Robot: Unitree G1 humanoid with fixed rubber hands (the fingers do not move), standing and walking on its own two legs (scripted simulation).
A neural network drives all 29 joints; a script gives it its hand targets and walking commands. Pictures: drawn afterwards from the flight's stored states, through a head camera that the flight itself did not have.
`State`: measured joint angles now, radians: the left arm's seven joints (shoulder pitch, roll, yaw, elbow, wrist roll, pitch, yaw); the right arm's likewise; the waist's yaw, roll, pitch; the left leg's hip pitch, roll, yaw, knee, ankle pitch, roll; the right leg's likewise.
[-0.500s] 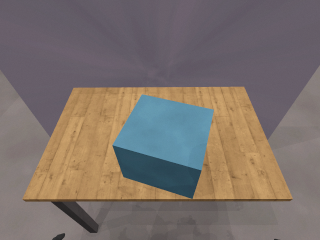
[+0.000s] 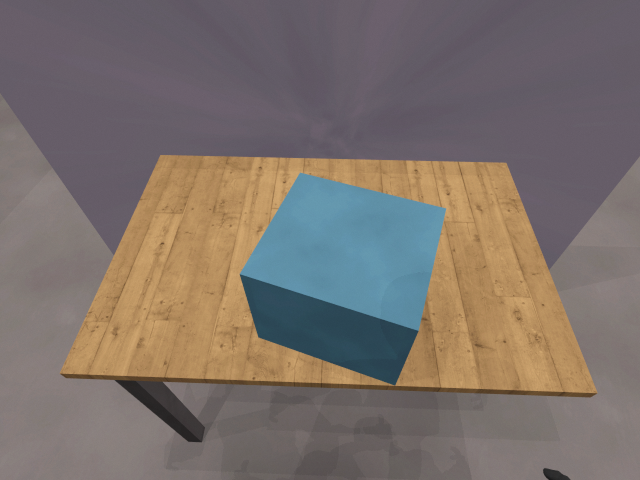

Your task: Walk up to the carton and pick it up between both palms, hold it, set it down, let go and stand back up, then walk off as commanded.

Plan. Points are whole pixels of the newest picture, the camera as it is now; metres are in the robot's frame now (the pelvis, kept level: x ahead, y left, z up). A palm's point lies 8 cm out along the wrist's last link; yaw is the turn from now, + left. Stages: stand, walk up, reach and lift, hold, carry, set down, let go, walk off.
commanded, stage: walk up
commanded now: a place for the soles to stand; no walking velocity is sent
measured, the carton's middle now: (346, 276) +0.43 -0.02 -0.05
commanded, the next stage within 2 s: reach and lift in 0.12 s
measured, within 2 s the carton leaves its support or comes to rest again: neither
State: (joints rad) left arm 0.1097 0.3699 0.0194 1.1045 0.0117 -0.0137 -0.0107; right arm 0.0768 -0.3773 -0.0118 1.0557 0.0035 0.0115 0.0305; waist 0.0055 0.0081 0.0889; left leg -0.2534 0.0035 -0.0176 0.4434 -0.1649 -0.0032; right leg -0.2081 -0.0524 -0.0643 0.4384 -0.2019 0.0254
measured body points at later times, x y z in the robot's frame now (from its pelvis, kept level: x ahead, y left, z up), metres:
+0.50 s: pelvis +0.01 -0.02 -0.02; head +0.05 +0.01 +0.43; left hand +0.23 +0.24 -0.11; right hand +0.14 -0.30 -0.11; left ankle +0.05 +0.12 -0.74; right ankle +0.02 -0.14 -0.74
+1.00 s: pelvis +0.06 +0.00 +0.00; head +0.08 +0.01 +0.45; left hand +0.23 +0.27 -0.08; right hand +0.19 -0.24 -0.09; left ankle +0.05 +0.12 -0.74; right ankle +0.02 -0.14 -0.74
